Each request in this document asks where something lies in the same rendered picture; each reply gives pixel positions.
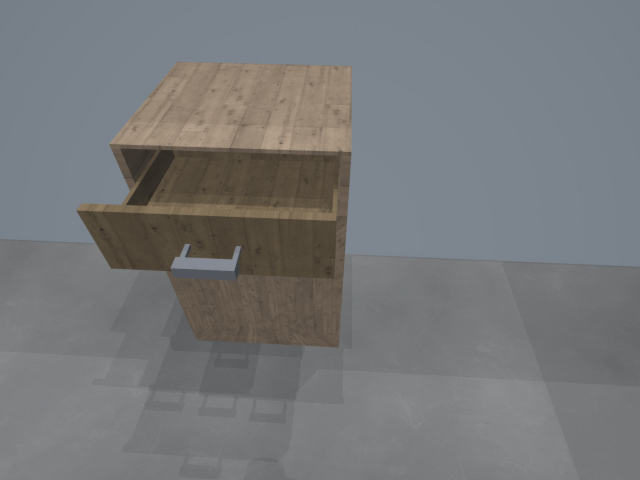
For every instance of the handle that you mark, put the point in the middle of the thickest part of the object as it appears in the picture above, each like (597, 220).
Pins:
(206, 268)

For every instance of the cabinet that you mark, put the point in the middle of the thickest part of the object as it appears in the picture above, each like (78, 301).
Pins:
(252, 108)

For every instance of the drawer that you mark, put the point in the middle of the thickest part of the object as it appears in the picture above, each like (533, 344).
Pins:
(280, 208)

